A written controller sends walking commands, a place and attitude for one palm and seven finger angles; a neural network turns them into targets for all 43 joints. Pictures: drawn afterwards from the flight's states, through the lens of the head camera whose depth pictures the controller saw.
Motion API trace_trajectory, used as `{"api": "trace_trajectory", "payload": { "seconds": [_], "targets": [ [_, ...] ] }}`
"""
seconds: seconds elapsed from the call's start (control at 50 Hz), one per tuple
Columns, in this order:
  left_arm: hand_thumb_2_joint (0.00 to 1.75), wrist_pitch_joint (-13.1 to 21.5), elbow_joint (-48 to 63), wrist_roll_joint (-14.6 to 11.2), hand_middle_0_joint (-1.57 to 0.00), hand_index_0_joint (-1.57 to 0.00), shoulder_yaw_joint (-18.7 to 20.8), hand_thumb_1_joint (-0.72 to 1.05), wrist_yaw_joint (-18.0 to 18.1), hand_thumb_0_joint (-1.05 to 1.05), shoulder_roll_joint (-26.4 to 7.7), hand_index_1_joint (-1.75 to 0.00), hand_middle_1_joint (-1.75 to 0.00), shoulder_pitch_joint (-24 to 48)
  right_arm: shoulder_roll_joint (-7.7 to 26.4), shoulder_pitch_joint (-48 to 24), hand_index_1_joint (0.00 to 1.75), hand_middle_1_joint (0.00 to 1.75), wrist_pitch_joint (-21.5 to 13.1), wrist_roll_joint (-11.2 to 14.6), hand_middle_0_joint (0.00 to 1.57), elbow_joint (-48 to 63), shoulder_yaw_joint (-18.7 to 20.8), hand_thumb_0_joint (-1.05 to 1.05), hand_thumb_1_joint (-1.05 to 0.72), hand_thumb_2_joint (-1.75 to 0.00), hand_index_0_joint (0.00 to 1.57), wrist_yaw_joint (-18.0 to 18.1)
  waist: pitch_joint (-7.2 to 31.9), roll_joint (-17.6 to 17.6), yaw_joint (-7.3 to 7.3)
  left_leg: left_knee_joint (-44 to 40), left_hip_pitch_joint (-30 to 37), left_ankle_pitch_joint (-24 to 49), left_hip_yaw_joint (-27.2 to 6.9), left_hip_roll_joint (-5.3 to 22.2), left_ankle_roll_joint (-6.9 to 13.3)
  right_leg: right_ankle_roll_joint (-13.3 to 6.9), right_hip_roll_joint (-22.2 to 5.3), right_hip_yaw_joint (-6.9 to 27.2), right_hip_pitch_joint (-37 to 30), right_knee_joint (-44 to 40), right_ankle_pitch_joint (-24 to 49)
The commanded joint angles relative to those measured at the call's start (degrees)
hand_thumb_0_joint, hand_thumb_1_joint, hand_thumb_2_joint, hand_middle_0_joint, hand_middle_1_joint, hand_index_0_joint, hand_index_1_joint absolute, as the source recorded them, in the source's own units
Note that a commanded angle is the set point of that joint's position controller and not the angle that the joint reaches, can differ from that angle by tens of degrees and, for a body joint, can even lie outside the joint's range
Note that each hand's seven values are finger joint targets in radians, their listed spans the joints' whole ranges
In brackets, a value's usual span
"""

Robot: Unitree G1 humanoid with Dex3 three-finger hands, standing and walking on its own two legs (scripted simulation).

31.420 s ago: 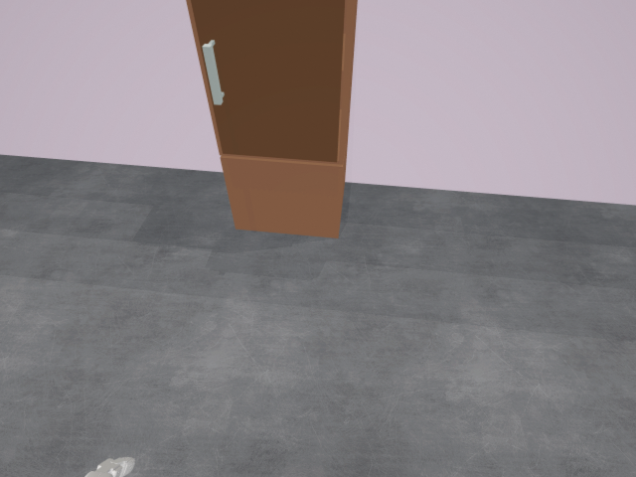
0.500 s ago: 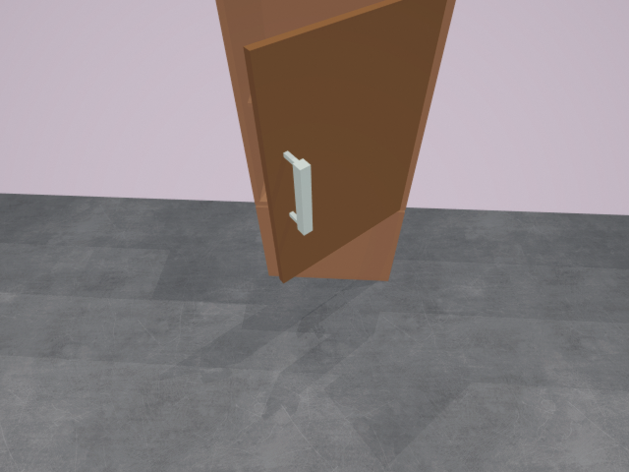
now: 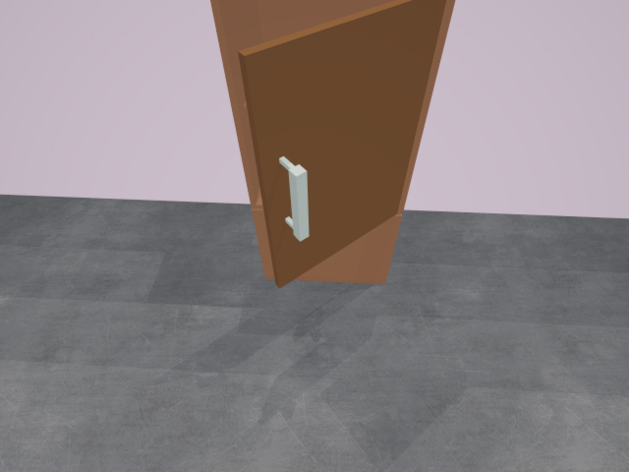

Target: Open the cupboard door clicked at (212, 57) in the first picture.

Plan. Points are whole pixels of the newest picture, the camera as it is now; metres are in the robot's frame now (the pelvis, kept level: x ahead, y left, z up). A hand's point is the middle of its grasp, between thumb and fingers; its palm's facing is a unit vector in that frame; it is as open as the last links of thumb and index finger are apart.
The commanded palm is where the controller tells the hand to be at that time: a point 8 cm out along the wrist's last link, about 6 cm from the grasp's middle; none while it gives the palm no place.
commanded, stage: walk to a spot facing it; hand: left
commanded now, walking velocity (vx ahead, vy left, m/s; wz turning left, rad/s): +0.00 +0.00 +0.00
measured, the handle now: (293, 200) +0.59 +0.07 -0.04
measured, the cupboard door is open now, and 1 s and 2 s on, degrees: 41 41 41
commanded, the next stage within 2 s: none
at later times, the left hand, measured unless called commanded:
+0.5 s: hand out of the picture +0.08 +0.17 -0.18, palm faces -0.14 -0.95 -0.29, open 7.4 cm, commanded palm none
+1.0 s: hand out of the picture +0.15 +0.16 -0.19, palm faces -0.39 -0.89 -0.24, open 7.4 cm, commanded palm none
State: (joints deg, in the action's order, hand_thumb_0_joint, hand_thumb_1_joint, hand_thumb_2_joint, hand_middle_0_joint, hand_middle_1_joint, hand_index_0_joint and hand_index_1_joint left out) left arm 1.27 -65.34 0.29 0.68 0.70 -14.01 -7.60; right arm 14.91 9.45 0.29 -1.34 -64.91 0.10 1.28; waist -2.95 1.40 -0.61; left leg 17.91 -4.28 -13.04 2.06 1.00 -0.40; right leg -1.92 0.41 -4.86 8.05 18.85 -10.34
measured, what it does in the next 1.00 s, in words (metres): steps on the spot, turning right: left foot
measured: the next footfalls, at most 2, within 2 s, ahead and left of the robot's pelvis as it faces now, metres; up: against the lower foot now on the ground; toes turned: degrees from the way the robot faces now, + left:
left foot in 0.98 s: +0.09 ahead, +0.09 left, +0.00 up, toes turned -31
right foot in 1.36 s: -0.04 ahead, -0.15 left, +0.00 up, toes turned -47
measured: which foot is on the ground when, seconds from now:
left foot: down 0.00-0.46, up 0.48-0.96, down 0.98-1.00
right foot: down 0.00-0.98, up 1.00-1.00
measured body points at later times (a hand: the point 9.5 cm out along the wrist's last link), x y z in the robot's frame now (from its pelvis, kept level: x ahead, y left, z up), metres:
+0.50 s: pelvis -0.01 -0.03 -0.03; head +0.03 -0.07 +0.41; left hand +0.09 +0.22 -0.16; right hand -0.03 -0.28 -0.20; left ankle -0.04 +0.12 -0.73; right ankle -0.03 -0.11 -0.75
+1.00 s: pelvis +0.01 -0.01 -0.02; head +0.06 -0.03 +0.43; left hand +0.17 +0.20 -0.17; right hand +0.02 -0.30 -0.14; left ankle +0.06 +0.10 -0.75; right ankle -0.03 -0.12 -0.74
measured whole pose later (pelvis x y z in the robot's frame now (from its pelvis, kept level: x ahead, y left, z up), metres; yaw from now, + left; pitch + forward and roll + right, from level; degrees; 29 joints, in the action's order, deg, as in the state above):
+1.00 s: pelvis +0.01 -0.01 -0.02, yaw -29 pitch +3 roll -1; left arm -2.8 -53.4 0.8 5.1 0.3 -13.6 -13.2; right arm 11.9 3.5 0.7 -0.3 -49.7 2.4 2.3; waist -3.9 -1.1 1.9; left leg 29.4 -16.3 -15.1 -3.0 0.4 -0.5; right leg -1.3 9.0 12.2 20.5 34.0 -18.0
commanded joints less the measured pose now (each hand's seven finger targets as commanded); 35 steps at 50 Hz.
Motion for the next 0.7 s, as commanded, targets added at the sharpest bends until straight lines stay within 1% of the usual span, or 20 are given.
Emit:
{"api": "trace_trajectory", "payload": {
  "seconds": [0.0, 0.02, 0.06, 0.12, 0.2, 0.24, 0.28, 0.3, 0.32, 0.36, 0.4, 0.42, 0.44, 0.46, 0.48, 0.5, 0.52, 0.58, 0.62, 0.68],
  "targets": [
    [0.90, 0.8, 2.4, 0.2, -0.20, -0.20, 1.8, 0.90, 0.8, 0.00, -10.0, -0.30, -0.30, -0.2, 7.9, 1.7, 0.30, 0.30, -1.1, 0.1, 0.20, 1.8, 1.3, 0.00, -0.90, -0.90, 0.20, 0.3, 3.5, -0.6, 0.12, -2.5, -1.8, 11.0, -4.4, 5.7, 1.2, -0.9, -7.8, 7.4, -3.5, -2.3, 12.9],
    [0.90, 0.7, 2.6, 0.2, -0.20, -0.20, 1.9, 0.90, 0.7, 0.00, -10.0, -0.30, -0.30, -0.2, 7.9, 1.8, 0.30, 0.30, -1.1, 0.1, 0.20, 1.8, 1.3, 0.00, -0.90, -0.90, 0.20, 0.4, 3.3, -0.8, 0.14, -2.1, -1.4, 11.4, -3.9, 5.9, 1.2, -0.9, -7.7, 7.7, -3.0, -2.0, 13.9],
    [0.90, -0.3, 2.5, 0.2, -0.20, -0.20, 1.7, 0.90, 1.0, 0.00, -6.3, -0.30, -0.30, -1.8, 4.0, 4.0, 0.30, 0.30, -0.5, 0.0, 0.20, 1.6, 0.8, 0.00, -0.90, -0.90, 0.20, 0.8, 3.6, -1.2, -0.07, 0.2, -0.7, 12.2, -2.1, 6.2, 0.6, -0.6, -7.5, 8.2, -1.3, 0.0, 17.1],
    [0.90, -1.5, 3.8, 0.4, -0.20, -0.20, 2.8, 0.90, 0.8, 0.00, -7.3, -0.30, -0.30, -2.0, 4.8, 5.8, 0.30, 0.30, 0.2, 0.1, 0.20, 2.4, 1.8, 0.00, -0.90, -0.90, 0.20, 1.4, 3.1, -1.7, -0.30, 3.3, -1.4, 12.4, 0.0, 6.8, 0.4, -1.1, -7.2, 9.4, 0.4, 3.8, 21.3],
    [0.90, -3.0, 7.2, 0.9, -0.20, -0.20, 3.9, 0.90, 0.1, 0.00, -7.1, -0.30, -0.30, -1.5, 6.4, 5.8, 0.30, 0.30, 0.9, -0.1, 0.20, 5.4, 3.3, 0.00, -0.90, -0.90, 0.20, 2.0, 2.0, -0.2, -0.60, 4.2, -1.3, 9.0, -0.4, 9.7, 1.8, -1.1, -4.7, 9.8, 7.4, 9.2, 16.3],
    [0.90, -3.4, 9.0, 1.0, -0.20, -0.20, 4.2, 0.90, -0.4, 0.00, -6.1, -0.30, -0.30, -1.1, 7.7, 5.7, 0.30, 0.30, 1.0, -0.3, 0.20, 6.5, 4.0, 0.00, -0.90, -0.90, 0.20, 2.1, 1.2, 3.5, -0.56, 2.5, -1.2, 8.1, -2.9, 13.3, 3.9, -0.3, -2.2, 8.3, 11.6, 15.3, 9.5],
    [0.90, -4.3, 10.9, 1.0, -0.20, -0.20, 4.5, 0.90, -0.8, 0.00, -4.7, -0.30, -0.30, 0.0, 8.3, 5.5, 0.30, 0.30, 0.5, -0.7, 0.20, 7.4, 4.5, 0.00, -0.90, -0.90, 0.20, 2.2, -0.1, 9.6, -0.50, -1.9, -2.3, 13.2, -7.9, 21.1, 9.4, 0.9, 0.1, 5.5, 16.8, 31.0, -14.9],
    [0.90, -4.6, 11.8, 1.0, -0.20, -0.20, 4.9, 0.90, -1.0, 0.00, -4.3, -0.30, -0.30, 0.2, 8.2, 5.0, 0.30, 0.30, 0.3, -0.9, 0.20, 7.9, 4.4, 0.00, -0.90, -0.90, 0.20, 2.2, -0.5, 9.6, -0.13, -1.9, -2.7, 16.7, -8.2, 22.8, 11.2, 1.2, -0.8, 6.6, 18.3, 36.1, -19.0],
    [0.90, -4.7, 12.3, 1.0, -0.20, -0.20, 5.2, 0.90, -1.2, 0.00, -4.3, -0.30, -0.30, -0.1, 8.1, 3.9, 0.30, 0.30, 0.2, -0.9, 0.20, 8.7, 4.4, 0.00, -0.90, -0.90, 0.20, 2.2, -1.1, 9.3, 0.39, -1.0, -4.0, 18.0, -6.8, 23.2, 11.4, 1.2, -2.0, 7.8, 18.4, 37.6, -19.5],
    [0.90, -4.3, 12.3, 1.0, -0.20, -0.20, 5.0, 0.90, -1.6, 0.00, -3.1, -0.30, -0.30, -2.8, 8.2, 0.6, 0.30, 0.30, 0.0, -1.1, 0.20, 10.3, 4.7, 0.00, -0.90, -0.90, 0.20, 2.1, 0.4, 6.5, 2.35, 3.8, -4.1, 21.8, -2.0, 21.4, 9.2, 0.9, -3.0, 5.9, 14.2, 31.0, -18.1],
    [0.90, -3.7, 11.4, 1.0, -0.20, -0.20, 5.4, 0.90, -1.9, 0.00, -3.2, -0.30, -0.30, -7.5, 8.9, -0.5, 0.30, 0.30, 0.3, -0.8, 0.20, 10.8, 5.0, 0.00, -0.90, -0.90, 0.20, 1.9, 2.4, 4.3, 4.38, 12.3, -4.9, 20.3, 2.6, 17.3, 4.9, 1.1, -1.9, 3.1, 6.5, 18.1, -8.8],
    [0.90, -3.1, 10.1, 1.3, -0.20, -0.20, 6.0, 0.90, -1.7, 0.00, -5.9, -0.30, -0.30, -11.6, 8.2, -1.0, 0.30, 0.30, 0.5, -0.1, 0.20, 11.3, 5.2, 0.00, -0.90, -0.90, 0.20, 1.7, 3.5, -3.9, 6.19, 22.8, -9.1, 11.4, 6.3, 12.3, 1.5, 0.1, -3.3, 7.5, 0.4, 7.5, 6.3],
    [0.90, -2.2, 9.9, 1.9, -0.20, -0.20, 7.4, 0.90, -0.5, 0.00, -12.7, -0.30, -0.30, -13.9, 3.3, -0.3, 0.30, 0.30, 0.6, 0.7, 0.20, 13.5, 4.7, 0.00, -0.90, -0.90, 0.20, 1.4, 4.1, -25.9, 6.16, 38.3, -23.9, -18.9, 8.9, 1.9, -2.2, -5.2, -17.4, 31.2, -6.8, 0.2, 27.1],
    [0.90, -2.3, 10.0, 0.7, -0.20, -0.20, 7.3, 0.90, 0.2, 0.00, -13.4, -0.30, -0.30, -15.0, 4.3, -1.0, 0.30, 0.30, 1.5, 0.7, 0.20, 14.4, 4.7, 0.00, -0.90, -0.90, 0.20, 1.3, 4.4, -23.1, 6.68, 47.6, -25.2, -25.1, 0.8, 0.6, -2.1, -9.6, -21.0, 35.4, -4.2, -0.8, 33.3],
    [0.90, -2.4, 10.8, 0.7, -0.20, -0.20, 7.2, 0.90, 0.4, 0.00, -13.1, -0.30, -0.30, -12.5, 4.0, 0.5, 0.30, 0.30, 1.8, 1.0, 0.20, 13.7, 4.8, 0.00, -0.90, -0.90, 0.20, 0.9, 3.0, -16.9, 4.48, 51.2, -26.3, -22.1, -2.2, 2.4, -1.7, -12.3, -20.3, 33.0, -1.4, -1.4, 19.0],
    [0.90, -2.5, 12.3, 0.9, -0.20, -0.20, 7.1, 0.90, 0.9, 0.00, -10.2, -0.30, -0.30, -9.1, 3.3, -3.1, 0.30, 0.30, 1.6, 0.7, 0.20, 14.0, 4.8, 0.00, -0.90, -0.90, 0.20, 0.8, 0.3, -12.4, 3.88, 52.0, -28.9, -18.2, -3.6, 3.1, -1.9, -12.1, -17.1, 33.6, 0.9, -1.0, 15.3],
    [0.90, -2.4, 12.9, 1.0, -0.20, -0.20, 6.8, 0.90, 1.1, 0.00, -9.3, -0.30, -0.30, -7.4, 3.3, -3.7, 0.30, 0.30, 1.6, 0.6, 0.20, 14.0, 4.7, 0.00, -0.90, -0.90, 0.20, 0.8, 0.9, -11.3, 2.85, 52.0, -29.2, -15.6, -4.3, 3.5, -2.3, -11.5, -15.5, 32.4, 1.0, 0.3, 16.6],
    [0.90, -1.6, 13.3, 0.9, -0.20, -0.20, 6.5, 0.90, 1.2, 0.00, -8.5, -0.30, -0.30, -8.2, 1.8, -2.6, 0.30, 0.30, 1.5, 0.7, 0.20, 13.7, 4.3, 0.00, -0.90, -0.90, 0.20, 0.5, 7.1, -4.3, 2.14, 47.5, -25.9, -11.4, -3.7, 2.5, -3.1, -9.7, -12.5, 27.5, -2.5, 2.5, 22.7],
    [0.90, -1.6, 13.2, 1.0, -0.20, -0.20, 6.5, 0.90, 1.1, 0.00, -8.8, -0.30, -0.30, -9.2, 1.3, -3.2, 0.30, 0.30, 1.7, 0.8, 0.20, 14.3, 4.1, 0.00, -0.90, -0.90, 0.20, 0.6, 8.3, -4.1, 2.33, 43.8, -25.3, -10.7, -3.4, 1.7, -3.3, -9.6, -11.5, 27.3, -4.0, 2.5, 23.0],
    [0.90, -1.9, 13.1, 1.1, -0.20, -0.20, 6.5, 0.90, 0.8, 0.00, -9.0, -0.30, -0.30, -10.1, 1.7, -4.8, 0.30, 0.30, 1.6, 0.9, 0.20, 15.4, 4.3, 0.00, -0.90, -0.90, 0.20, 0.8, 6.9, -7.6, 2.94, 40.7, -26.0, -9.7, -3.5, 0.9, -3.5, -8.8, -10.2, 27.8, -4.8, 2.0, 22.5]
  ]
}}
